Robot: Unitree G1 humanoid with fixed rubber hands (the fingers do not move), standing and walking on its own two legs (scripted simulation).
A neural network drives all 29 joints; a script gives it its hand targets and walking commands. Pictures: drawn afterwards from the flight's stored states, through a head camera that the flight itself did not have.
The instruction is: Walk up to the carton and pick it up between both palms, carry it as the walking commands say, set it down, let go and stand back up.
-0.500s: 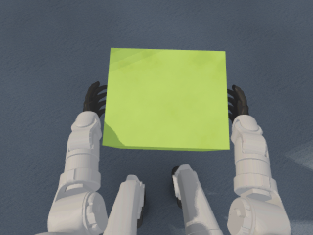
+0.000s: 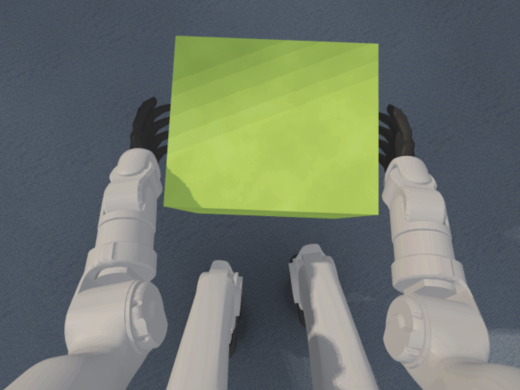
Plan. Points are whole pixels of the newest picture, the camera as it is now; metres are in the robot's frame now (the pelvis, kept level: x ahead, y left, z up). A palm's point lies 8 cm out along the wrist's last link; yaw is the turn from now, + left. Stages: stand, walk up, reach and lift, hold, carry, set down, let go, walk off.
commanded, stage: set down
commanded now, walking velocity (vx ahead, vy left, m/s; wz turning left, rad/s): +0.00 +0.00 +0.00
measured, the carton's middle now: (270, 145) +0.47 -0.04 -0.17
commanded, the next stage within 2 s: none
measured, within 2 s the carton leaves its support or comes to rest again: rests again in 2.00 s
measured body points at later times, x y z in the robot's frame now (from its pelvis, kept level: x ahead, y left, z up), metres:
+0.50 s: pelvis -0.02 +0.01 -0.07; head +0.27 -0.01 +0.27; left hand +0.49 +0.15 -0.18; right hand +0.44 -0.23 -0.19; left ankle +0.06 +0.12 -0.54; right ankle +0.12 -0.12 -0.54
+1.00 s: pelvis -0.06 +0.00 -0.14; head +0.32 -0.03 +0.09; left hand +0.51 +0.15 -0.31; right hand +0.47 -0.23 -0.32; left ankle +0.06 +0.12 -0.54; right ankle +0.12 -0.12 -0.54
